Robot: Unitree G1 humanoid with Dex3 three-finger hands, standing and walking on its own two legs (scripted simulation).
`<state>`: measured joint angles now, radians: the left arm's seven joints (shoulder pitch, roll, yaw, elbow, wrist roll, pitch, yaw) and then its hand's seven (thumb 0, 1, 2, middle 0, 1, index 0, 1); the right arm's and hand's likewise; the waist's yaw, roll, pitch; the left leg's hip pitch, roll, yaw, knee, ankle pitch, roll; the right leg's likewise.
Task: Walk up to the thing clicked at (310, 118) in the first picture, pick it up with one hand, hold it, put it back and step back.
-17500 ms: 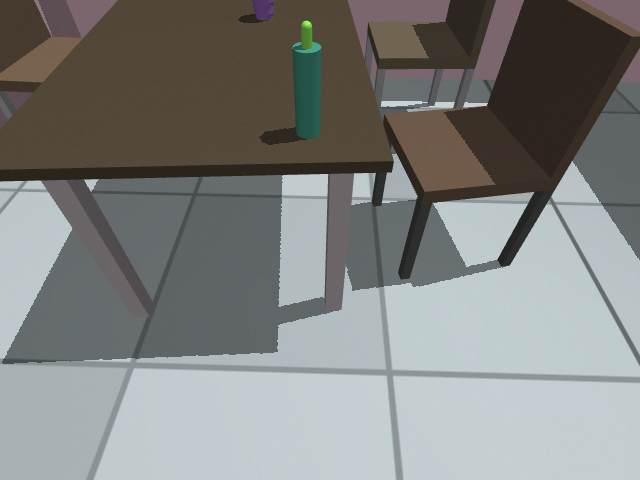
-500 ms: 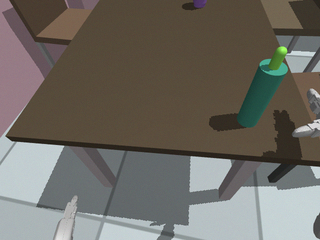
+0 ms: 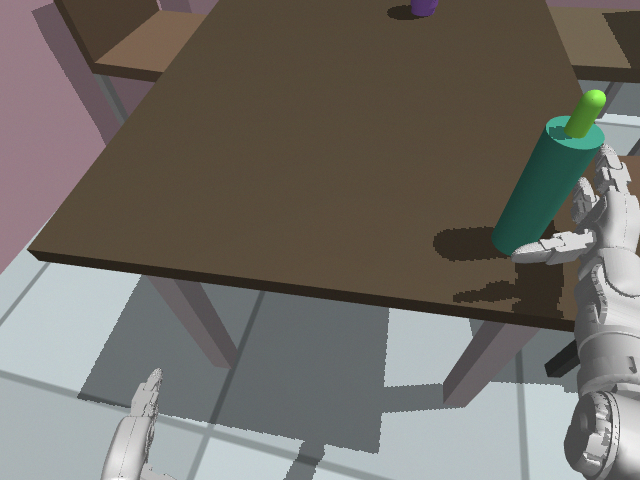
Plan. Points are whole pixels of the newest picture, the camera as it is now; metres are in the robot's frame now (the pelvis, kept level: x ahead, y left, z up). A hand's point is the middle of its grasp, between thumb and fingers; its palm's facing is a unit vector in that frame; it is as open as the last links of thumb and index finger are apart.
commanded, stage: close in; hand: right
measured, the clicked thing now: (546, 181) +0.47 -0.22 +0.12
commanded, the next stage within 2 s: rest palm in 0.02 s
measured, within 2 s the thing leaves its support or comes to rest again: neither
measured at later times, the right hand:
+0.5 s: hand (527, 211) +0.45 -0.21 +0.09, palm faces +0.24 +0.97 +0.04, open 17.2 cm
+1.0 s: hand (535, 207) +0.45 -0.22 +0.10, palm faces +0.25 +0.97 +0.01, open 12.7 cm
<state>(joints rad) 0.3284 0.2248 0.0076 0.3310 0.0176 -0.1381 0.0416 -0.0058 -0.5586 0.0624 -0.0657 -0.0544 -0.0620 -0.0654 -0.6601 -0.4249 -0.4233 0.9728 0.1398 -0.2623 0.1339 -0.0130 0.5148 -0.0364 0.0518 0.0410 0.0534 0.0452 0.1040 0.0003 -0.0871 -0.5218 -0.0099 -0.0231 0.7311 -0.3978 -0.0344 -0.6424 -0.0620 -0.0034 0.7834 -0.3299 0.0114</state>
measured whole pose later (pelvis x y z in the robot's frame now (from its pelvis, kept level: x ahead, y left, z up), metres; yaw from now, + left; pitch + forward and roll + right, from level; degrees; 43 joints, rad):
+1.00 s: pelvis -0.01 +0.00 -0.01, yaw +0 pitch +11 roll +2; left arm 0.36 0.23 0.04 0.26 0.02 -0.10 0.01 -0.01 -0.57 0.08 -0.06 -0.05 -0.05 -0.07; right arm -0.72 -0.40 -0.40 0.97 0.09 -0.27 0.02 -0.01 0.35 -0.33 0.63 0.50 0.66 0.50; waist 0.12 0.01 -0.09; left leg -0.59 -0.01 -0.03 0.80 -0.41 -0.03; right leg -0.70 -0.06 0.00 0.82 -0.33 0.02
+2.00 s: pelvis +0.01 +0.00 +0.01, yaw +0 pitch +7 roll +1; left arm 0.33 0.23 0.07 0.36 -0.01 -0.08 0.04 -0.01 -0.58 0.09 -0.07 -0.05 -0.06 -0.08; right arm -0.48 -0.30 -0.35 0.63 0.12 -0.08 0.00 -0.01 0.14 -1.00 0.70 1.05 0.85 1.13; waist 0.06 -0.01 -0.05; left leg -0.39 0.00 -0.04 0.67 -0.39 -0.03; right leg -0.50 -0.05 -0.02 0.71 -0.32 0.01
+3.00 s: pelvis -0.01 +0.01 +0.02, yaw +0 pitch +2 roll +0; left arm 0.29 0.23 0.04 0.47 -0.01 -0.18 0.11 -0.01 -0.57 0.07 -0.06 -0.06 -0.06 -0.07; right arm -0.49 -0.31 -0.30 0.50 0.15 0.09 -0.02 -0.02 0.20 -1.08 0.72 1.07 0.86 1.15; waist 0.05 -0.03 -0.04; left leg -0.30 0.00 -0.03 0.60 -0.34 -0.02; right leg -0.40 -0.05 -0.02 0.60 -0.25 0.02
